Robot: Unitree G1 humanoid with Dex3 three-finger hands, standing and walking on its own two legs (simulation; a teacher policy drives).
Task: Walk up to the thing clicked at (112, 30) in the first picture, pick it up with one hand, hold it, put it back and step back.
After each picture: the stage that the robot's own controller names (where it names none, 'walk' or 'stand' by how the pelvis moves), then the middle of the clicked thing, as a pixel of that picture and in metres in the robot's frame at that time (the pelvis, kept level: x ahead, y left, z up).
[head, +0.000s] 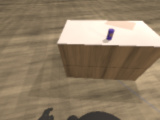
stand; (110, 34) +0.92 -0.18 +0.03
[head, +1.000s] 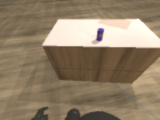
walk; (99, 34) +0.82 -0.03 +0.07
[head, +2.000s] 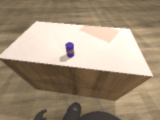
walk; (70, 50) +0.52 +0.24 +0.06
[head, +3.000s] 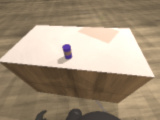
stand; (67, 52) +0.52 +0.22 +0.07
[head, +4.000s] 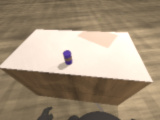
stand; (68, 57) +0.49 +0.21 +0.03
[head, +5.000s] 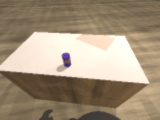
stand; (66, 60) +0.48 +0.22 +0.03
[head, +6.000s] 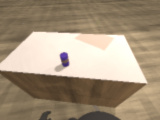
stand; (64, 59) +0.48 +0.24 +0.03
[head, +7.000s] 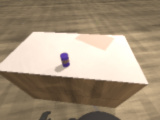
stand; (65, 60) +0.47 +0.23 +0.03
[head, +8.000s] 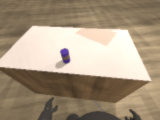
rise first; (65, 56) +0.49 +0.23 +0.03
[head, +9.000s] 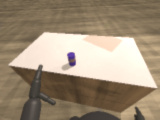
rise first; (71, 59) +0.49 +0.22 +0.03
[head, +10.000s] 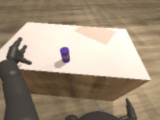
go down; (65, 55) +0.49 +0.19 +0.04
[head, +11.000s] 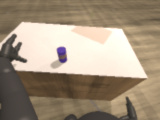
go down; (62, 55) +0.49 +0.20 +0.05
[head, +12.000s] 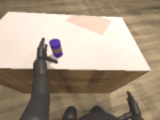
close in; (56, 48) +0.49 +0.21 +0.09
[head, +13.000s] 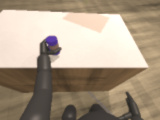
lift; (53, 46) +0.50 +0.22 +0.10
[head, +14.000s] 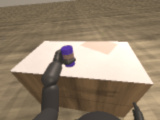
lift; (68, 56) +0.34 +0.15 +0.25
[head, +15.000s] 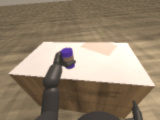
hold; (68, 58) +0.34 +0.16 +0.23
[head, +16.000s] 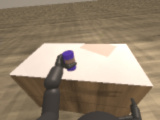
hold; (69, 61) +0.34 +0.15 +0.22
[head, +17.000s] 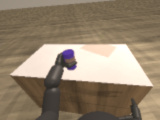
hold; (69, 60) +0.33 +0.15 +0.23
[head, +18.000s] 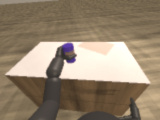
crouch; (69, 53) +0.39 +0.15 +0.24
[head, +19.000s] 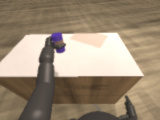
lower; (58, 43) +0.48 +0.19 +0.22
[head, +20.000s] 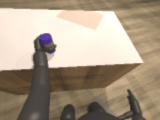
lower; (48, 44) +0.52 +0.22 +0.10
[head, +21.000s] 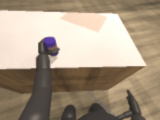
lower; (52, 46) +0.50 +0.22 +0.10
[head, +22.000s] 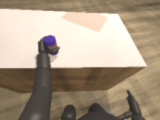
lower; (52, 45) +0.50 +0.22 +0.10
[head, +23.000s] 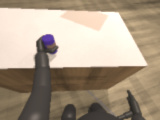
lower; (50, 44) +0.51 +0.23 +0.10
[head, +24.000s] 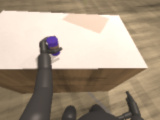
open; (54, 46) +0.50 +0.22 +0.09
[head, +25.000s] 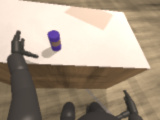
sink last; (55, 41) +0.51 +0.21 +0.10
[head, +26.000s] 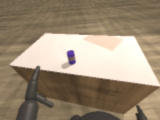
sink last; (71, 57) +0.50 +0.22 +0.06
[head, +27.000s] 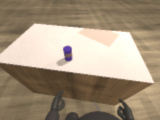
stand; (68, 53) +0.50 +0.21 +0.06
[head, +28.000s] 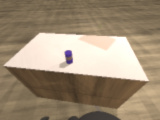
stand; (69, 57) +0.53 +0.22 +0.04
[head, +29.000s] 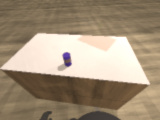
stand; (67, 59) +0.50 +0.22 +0.03
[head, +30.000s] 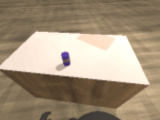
stand; (66, 59) +0.49 +0.23 +0.03
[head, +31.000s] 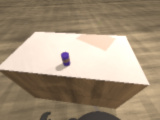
stand; (65, 59) +0.49 +0.23 +0.03
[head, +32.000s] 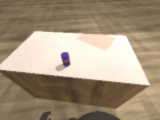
stand; (65, 59) +0.48 +0.23 +0.03
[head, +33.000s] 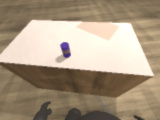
walk; (65, 50) +0.52 +0.23 +0.04
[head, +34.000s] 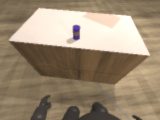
walk; (76, 32) +0.70 +0.17 +0.06
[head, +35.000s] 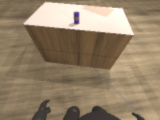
walk; (76, 18) +1.00 +0.22 +0.05
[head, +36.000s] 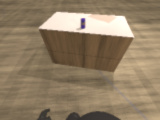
stand; (83, 23) +1.11 +0.18 +0.05
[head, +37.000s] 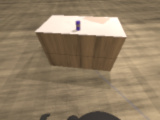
stand; (78, 25) +1.14 +0.21 +0.03
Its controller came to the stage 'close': yes
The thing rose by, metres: 0.22
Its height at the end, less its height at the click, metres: +0.00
